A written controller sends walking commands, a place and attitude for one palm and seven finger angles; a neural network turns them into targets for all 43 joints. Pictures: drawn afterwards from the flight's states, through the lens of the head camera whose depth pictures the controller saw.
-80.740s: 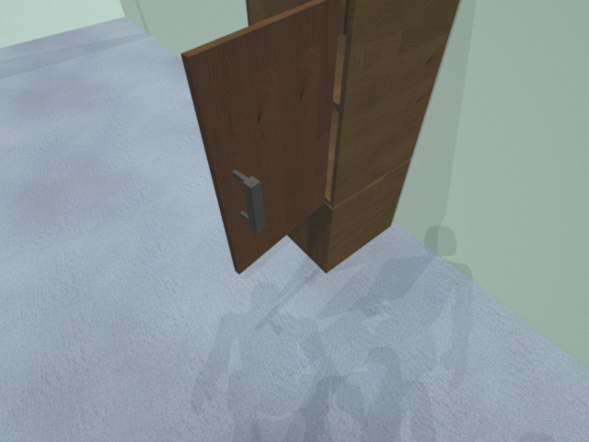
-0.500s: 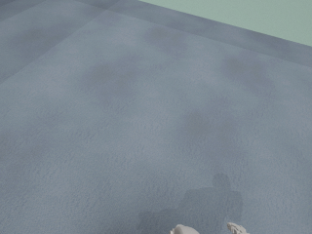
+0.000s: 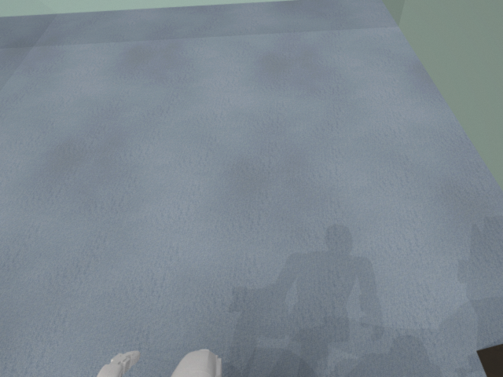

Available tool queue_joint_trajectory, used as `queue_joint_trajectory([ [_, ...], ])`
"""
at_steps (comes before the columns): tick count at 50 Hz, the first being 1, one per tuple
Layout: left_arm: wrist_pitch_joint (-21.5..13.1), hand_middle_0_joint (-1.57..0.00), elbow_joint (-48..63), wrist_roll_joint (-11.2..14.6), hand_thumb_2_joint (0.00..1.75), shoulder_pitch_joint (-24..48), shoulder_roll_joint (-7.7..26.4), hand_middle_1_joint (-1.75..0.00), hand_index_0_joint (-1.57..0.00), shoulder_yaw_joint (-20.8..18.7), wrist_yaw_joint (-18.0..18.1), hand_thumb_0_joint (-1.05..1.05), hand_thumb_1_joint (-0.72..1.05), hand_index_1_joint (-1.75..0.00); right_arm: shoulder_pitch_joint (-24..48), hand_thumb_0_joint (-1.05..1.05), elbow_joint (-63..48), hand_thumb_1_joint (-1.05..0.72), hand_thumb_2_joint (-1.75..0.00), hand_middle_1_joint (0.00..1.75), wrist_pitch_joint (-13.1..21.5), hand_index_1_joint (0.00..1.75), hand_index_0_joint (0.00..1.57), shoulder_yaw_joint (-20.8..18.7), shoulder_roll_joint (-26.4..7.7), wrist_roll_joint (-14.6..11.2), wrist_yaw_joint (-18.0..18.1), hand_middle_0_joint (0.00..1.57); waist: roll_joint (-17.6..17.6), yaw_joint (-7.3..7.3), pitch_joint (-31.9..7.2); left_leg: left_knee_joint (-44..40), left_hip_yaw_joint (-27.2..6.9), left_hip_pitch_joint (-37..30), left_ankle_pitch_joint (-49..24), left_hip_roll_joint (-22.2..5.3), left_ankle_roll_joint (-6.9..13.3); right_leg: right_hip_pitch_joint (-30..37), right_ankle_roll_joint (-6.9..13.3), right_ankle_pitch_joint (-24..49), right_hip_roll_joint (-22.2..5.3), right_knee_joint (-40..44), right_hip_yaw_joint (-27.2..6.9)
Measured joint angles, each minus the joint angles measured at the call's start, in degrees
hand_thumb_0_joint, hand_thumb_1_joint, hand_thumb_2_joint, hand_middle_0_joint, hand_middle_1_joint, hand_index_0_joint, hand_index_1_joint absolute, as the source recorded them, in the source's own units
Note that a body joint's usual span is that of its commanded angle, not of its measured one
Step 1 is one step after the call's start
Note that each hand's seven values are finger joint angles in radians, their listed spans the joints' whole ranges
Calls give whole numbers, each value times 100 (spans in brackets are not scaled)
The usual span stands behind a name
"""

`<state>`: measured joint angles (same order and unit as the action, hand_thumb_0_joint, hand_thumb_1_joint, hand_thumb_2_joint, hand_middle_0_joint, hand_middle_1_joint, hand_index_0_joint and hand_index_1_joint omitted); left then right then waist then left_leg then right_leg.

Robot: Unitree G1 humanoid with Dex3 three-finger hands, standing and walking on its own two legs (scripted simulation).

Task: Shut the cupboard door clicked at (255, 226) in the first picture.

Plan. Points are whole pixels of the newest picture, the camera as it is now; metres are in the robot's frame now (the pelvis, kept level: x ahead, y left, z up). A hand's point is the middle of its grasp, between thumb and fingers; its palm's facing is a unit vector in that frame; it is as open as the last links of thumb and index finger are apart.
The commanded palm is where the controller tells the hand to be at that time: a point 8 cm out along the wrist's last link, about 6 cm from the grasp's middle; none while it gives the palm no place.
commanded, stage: turn to face it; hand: left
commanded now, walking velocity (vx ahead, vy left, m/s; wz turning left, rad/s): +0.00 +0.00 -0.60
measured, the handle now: out of the picture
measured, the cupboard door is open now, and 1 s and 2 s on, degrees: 7 7 7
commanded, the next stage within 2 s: none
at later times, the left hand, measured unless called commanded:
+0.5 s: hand (138, 366) +0.15 +0.23 -0.17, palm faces -0.23 -0.95 -0.23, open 7.4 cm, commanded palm none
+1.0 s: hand (213, 337) +0.20 +0.09 -0.16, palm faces -0.53 -0.82 -0.23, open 7.4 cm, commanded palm none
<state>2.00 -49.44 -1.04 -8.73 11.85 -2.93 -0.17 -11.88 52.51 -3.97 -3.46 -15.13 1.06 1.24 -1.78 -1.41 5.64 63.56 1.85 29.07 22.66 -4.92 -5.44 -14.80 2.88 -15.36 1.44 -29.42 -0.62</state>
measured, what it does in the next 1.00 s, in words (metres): steps on the spot, turning right: left foot, then right foot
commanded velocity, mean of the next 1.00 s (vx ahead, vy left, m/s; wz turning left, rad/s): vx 0.00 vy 0.00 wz -0.60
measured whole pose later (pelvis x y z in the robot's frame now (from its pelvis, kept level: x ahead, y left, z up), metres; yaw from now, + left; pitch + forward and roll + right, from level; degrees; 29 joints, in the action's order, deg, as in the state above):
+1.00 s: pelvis +0.03 -0.03 +0.00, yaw -34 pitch +2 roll +1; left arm 1.7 -50.7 -1.3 -11.7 11.3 -2.9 -0.5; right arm -8.4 50.2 -3.7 -3.2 -14.0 0.9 1.1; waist -0.1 0.5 4.2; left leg 54.6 0.2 28.0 22.3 -3.3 -5.8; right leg -14.2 3.1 -14.8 3.7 -27.0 -4.4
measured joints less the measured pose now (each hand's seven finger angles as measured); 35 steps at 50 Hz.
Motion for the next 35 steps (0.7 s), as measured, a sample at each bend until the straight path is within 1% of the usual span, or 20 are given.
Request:
queue_joint_trajectory([
  [3, -2, -20, -39, -10, 89, -74, -44, -30, -20, 19, -26, 1, 91, -30, 91, 1, -81, -91, -90, 30, 24, 30, 20, 18, 84, 4, -21, 20, 76, 40, -54, -409, -108, 3, -119, 40, -30, 38, 8, 77, 72, 137, -157],
  [9, 17, -21, -108, -44, 89, -261, -66, -30, -20, -19, -43, 1, 90, -30, 325, 1, -201, -91, -90, 30, 65, 30, 20, 57, 234, -40, -7, 20, 238, 218, -125, -1490, -156, -392, 90, 246, 8, -14, -62, 60, 204, 87, -538],
  [11, 53, -21, -142, -46, 89, -320, -22, -30, -20, -59, -34, 1, 90, -30, 382, 1, -261, -91, -90, 30, 119, 30, 20, 82, 289, -64, 6, 20, 325, 260, -153, -2126, -135, -665, -49, 343, 47, -90, -125, 1, 235, -35, -681],
  [12, 80, -21, -159, -32, 89, -353, 8, -30, -20, -80, -29, 1, 90, -30, 390, 1, -295, -91, -90, 30, 164, 30, 20, 102, 309, -73, 12, 20, 360, 270, -177, -2598, -115, -869, -303, 374, 68, -148, -167, -55, 262, -142, -750],
  [13, 113, -21, -156, -9, 89, -408, 21, -30, -20, -96, -27, 1, 90, -30, 360, 1, -355, -91, -90, 30, 221, 30, 20, 128, 290, -69, 14, 20, 311, 272, -240, -3140, -137, -1094, -544, 322, 132, -243, -209, -134, 353, -292, -782],
  [14, 143, -21, -183, 17, 89, -396, 68, -30, -20, -121, -34, 1, 90, -30, 366, 1, -367, -91, -90, 30, 275, 30, 20, 134, 316, -47, 26, 20, 351, 257, -245, -3214, -108, -1099, -641, 326, 268, -396, -236, -464, 357, -617, -777],
  [15, 175, -20, -215, 24, 89, -356, 132, -30, -20, -147, -40, 1, 90, -30, 383, 1, -376, -90, -90, 30, 291, 30, 20, 162, 359, -17, 36, 20, 431, 273, -192, -3118, -25, -1090, -635, 338, 396, -572, -272, -906, 317, -1121, -708],
  [16, 200, -20, -213, 15, 89, -340, 192, -30, -20, -177, -53, 1, 90, -30, 379, 1, -403, -90, -90, 30, 285, 30, 20, 207, 394, 15, 38, 20, 485, 300, -141, -3079, 66, -1126, -609, 312, 487, -757, -317, -1199, 277, -1683, -578],
  [17, 210, -20, -211, -9, 89, -331, 243, -30, -20, -211, -73, 1, 91, -30, 357, 1, -420, -90, -90, 30, 290, 30, 20, 244, 426, 46, 44, 20, 513, 320, -110, -3113, 144, -1187, -601, 266, 535, -930, -373, -1321, 239, -2214, -441],
  [19, 229, -20, -212, -35, 90, -304, 320, -30, -20, -264, -123, 1, 91, -30, 285, 1, -443, -90, -90, 30, 294, 30, 20, 293, 461, 74, 70, 21, 488, 330, -74, -3270, 248, -1318, -645, 156, 551, -1184, -473, -1332, 138, -3019, -189],
  [20, 241, -20, -198, -34, 90, -293, 349, -30, -20, -281, -145, 1, 91, -30, 250, 1, -448, -90, -90, 30, 292, 30, 20, 306, 468, 81, 80, 21, 460, 332, -58, -3353, 296, -1379, -678, 101, 544, -1261, -514, -1286, 76, -3263, -97],
  [22, 261, -20, -169, -27, 90, -271, 391, -30, -20, -305, -177, 1, 91, -30, 192, 1, -434, -90, -90, 30, 291, 30, 21, 314, 471, 86, 92, 21, 403, 333, -33, -3485, 412, -1484, -724, -2, 521, -1335, -578, -1168, -50, -3478, 14],
  [25, 297, -20, -140, -19, 90, -225, 417, -30, -20, -319, -208, 1, 91, -30, 108, 1, -384, -90, -90, 30, 282, 30, 21, 291, 447, 83, 83, 21, 313, 309, -9, -3552, 609, -1591, -713, -144, 466, -1276, -628, -1069, -230, -3254, 125],
  [28, 311, -20, -122, -21, 90, -143, 393, -30, -20, -304, -232, 1, 91, -30, 34, 1, -309, -90, -90, 30, 261, 30, 21, 235, 383, 91, 52, 21, 208, 254, 12, -3467, 812, -1637, -623, -292, 384, -1039, -613, -1029, -343, -2522, 243],
  [30, 282, -20, -103, -22, 90, -88, 359, -30, -20, -271, -244, 1, 91, -30, -5, 1, -258, -90, -90, 30, 237, 30, 21, 185, 311, 90, 23, 21, 121, 205, 29, -3298, 951, -1634, -506, -407, 304, -810, -569, -976, -349, -1924, 341],
  [32, 227, -20, -69, -19, 90, -47, 320, -30, -20, -232, -256, 1, 91, -30, -62, 1, -214, -90, -90, 30, 210, 30, 21, 125, 215, 76, -1, 21, 28, 162, 23, -3001, 1075, -1585, -321, -535, 196, -493, -490, -607, -309, -1185, 450],
  [33, 171, -20, -30, -23, 90, -55, 322, -30, -20, -205, -264, 1, 91, -30, -121, 1, -202, -90, -90, 30, 195, 30, 21, 94, 165, 55, -16, 21, 12, 146, -17, -2753, 1122, -1507, -179, -586, 134, -279, -391, -275, -300, -709, 477],
  [34, 89, -20, -38, -40, 90, -26, 272, -30, -20, -187, -240, 1, 91, -30, -119, 1, -159, -90, -90, 30, 158, 30, 21, 51, 85, 31, -25, 21, -82, 149, -14, -2315, 1014, -1351, 125, -631, 116, -277, -231, -318, -227, -686, 472],
  [35, 28, -20, -46, -32, 90, 2, 208, -30, -20, -147, -204, 1, 91, -30, -83, 1, -109, -90, -90, 30, 88, 30, 21, 16, 5, 17, -12, 21, -173, 132, 10, -1732, 748, -1128, 527, -557, 115, -328, -133, -421, -167, -808, 449],
])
